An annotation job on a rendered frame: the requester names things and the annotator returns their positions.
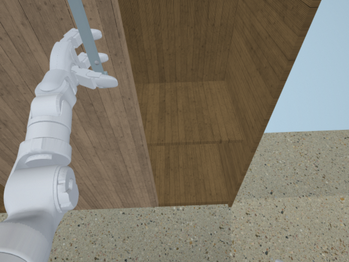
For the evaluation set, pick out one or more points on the handle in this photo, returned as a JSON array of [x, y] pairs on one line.
[[81, 21]]

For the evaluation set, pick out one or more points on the robot left forearm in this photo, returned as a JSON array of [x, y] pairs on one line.
[[49, 124]]

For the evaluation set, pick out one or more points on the robot left upper arm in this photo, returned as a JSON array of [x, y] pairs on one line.
[[37, 199]]

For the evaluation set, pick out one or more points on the robot left hand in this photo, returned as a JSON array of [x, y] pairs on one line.
[[63, 56]]

